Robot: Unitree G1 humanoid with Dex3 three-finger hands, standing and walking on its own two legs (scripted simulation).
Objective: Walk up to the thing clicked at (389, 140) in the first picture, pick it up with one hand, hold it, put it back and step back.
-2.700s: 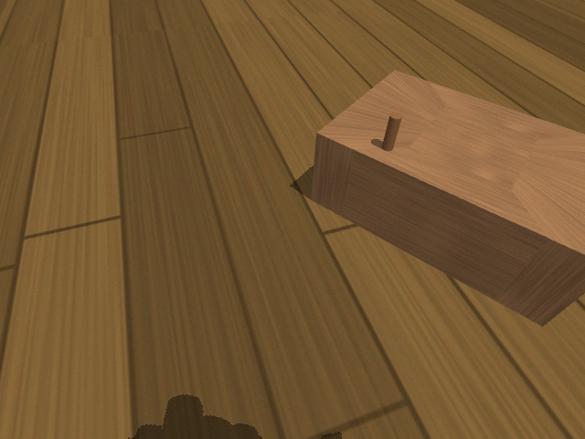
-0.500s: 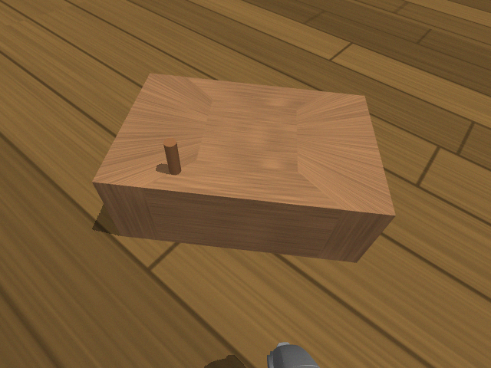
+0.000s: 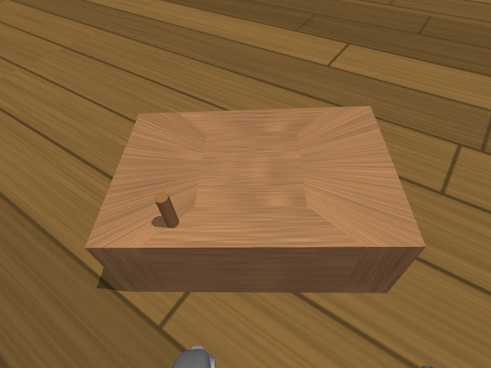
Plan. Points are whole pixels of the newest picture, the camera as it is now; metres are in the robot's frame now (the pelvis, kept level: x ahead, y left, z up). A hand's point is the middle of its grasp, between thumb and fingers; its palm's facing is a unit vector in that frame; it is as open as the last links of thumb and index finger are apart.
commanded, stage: walk up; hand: left
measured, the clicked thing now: (167, 210) +0.62 +0.28 -0.31
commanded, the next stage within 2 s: none
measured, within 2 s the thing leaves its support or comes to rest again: neither
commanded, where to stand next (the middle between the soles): +0.20 +0.05 m, yaw -2 degrees
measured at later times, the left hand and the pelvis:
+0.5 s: hand (69, 344) +0.20 +0.36 -0.15, palm faces -0.10 -0.92 -0.37, open 7.4 cm; pelvis +0.12 +0.09 +0.00, yaw -3 degrees
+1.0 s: hand (107, 303) +0.27 +0.30 -0.14, palm faces -0.08 -0.95 -0.31, open 7.4 cm; pelvis +0.13 +0.07 +0.00, yaw -4 degrees
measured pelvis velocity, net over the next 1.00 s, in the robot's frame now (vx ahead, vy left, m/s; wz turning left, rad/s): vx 0.13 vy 0.07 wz -0.07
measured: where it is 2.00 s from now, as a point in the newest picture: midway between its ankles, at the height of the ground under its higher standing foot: outside the picture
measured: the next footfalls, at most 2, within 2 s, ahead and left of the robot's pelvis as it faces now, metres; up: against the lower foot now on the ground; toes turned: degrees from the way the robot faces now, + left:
left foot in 0.14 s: +0.18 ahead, +0.21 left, +0.00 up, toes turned +0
right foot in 0.60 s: +0.21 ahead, -0.03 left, +0.00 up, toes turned -4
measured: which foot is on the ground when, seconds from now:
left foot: up 0.00-0.12, down 0.14-1.00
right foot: down 0.00-0.18, up 0.20-0.58, down 0.60-1.00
